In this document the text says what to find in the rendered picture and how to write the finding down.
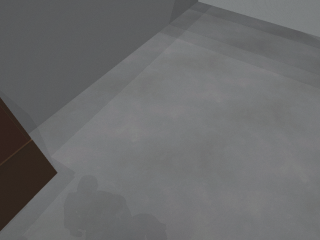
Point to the cupboard door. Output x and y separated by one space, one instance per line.
11 138

